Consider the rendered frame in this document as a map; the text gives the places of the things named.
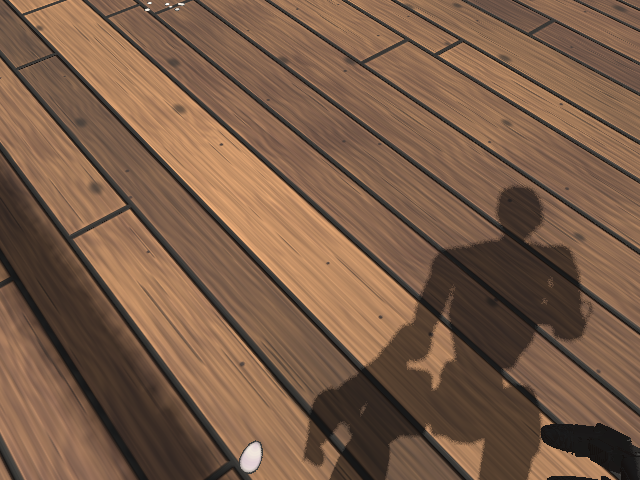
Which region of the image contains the robot right hand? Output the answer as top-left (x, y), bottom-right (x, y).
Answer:
top-left (541, 423), bottom-right (640, 480)

